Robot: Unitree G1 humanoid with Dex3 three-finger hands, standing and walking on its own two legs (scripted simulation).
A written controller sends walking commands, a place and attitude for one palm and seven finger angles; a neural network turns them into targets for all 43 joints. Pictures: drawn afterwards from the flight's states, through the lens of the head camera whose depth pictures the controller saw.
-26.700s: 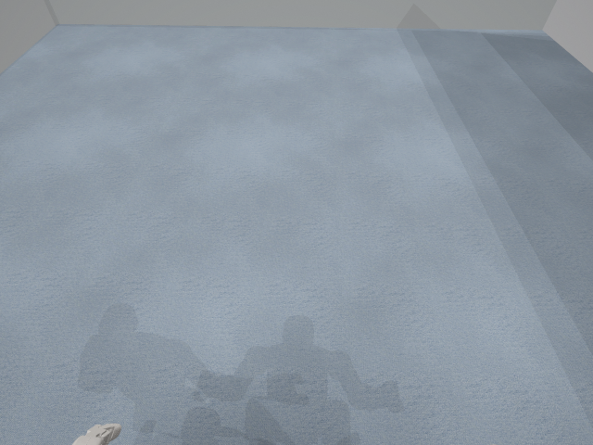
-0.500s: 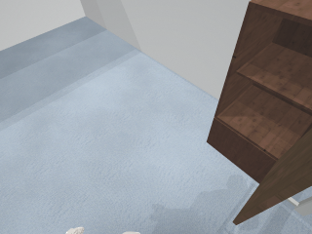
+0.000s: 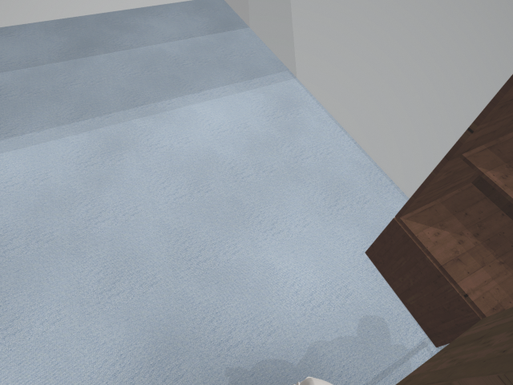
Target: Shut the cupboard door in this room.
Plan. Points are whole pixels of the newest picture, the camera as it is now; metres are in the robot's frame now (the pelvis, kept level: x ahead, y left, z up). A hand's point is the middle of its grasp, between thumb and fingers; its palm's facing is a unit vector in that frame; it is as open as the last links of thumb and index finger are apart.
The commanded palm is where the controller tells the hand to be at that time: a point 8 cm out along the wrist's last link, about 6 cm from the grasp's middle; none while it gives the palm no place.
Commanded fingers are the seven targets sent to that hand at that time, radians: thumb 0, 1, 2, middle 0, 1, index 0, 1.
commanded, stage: turn or walk to find it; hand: left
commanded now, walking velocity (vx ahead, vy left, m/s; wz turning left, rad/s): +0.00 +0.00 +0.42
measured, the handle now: out of the picture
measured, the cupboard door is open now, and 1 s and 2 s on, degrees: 91 91 91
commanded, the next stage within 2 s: none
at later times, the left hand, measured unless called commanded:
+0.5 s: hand out of the picture +0.06 +0.16 -0.14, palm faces +0.21 -0.94 -0.28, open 7.3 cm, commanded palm none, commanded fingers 0.00 0.90 0.90 -0.20 -0.30 -0.20 -0.30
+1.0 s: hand out of the picture -0.08 +0.19 -0.17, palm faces +0.47 -0.85 -0.25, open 7.4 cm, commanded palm none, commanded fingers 0.00 0.90 0.90 -0.20 -0.30 -0.20 -0.30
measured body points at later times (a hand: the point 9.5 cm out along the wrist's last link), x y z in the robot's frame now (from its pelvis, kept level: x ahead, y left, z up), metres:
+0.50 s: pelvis +0.00 -0.05 +0.01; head +0.05 -0.08 +0.45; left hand +0.05 +0.21 -0.12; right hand +0.11 -0.29 -0.16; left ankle -0.07 +0.09 -0.64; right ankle +0.03 -0.13 -0.73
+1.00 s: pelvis -0.02 -0.02 +0.01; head +0.02 +0.02 +0.45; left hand -0.10 +0.24 -0.15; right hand +0.18 -0.20 -0.13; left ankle -0.08 +0.07 -0.73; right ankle +0.02 -0.16 -0.66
